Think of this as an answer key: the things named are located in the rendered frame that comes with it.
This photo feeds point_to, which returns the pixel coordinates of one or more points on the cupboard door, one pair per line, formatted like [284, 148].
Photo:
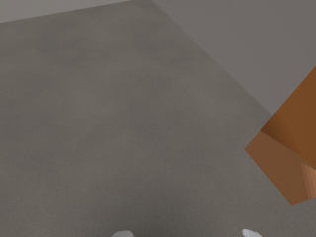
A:
[294, 124]

